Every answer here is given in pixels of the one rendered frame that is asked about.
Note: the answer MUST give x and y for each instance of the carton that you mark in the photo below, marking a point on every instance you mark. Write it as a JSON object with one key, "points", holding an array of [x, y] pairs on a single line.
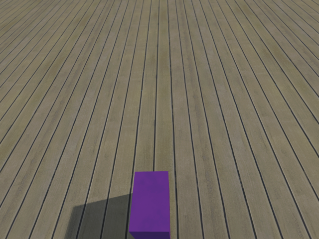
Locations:
{"points": [[150, 210]]}

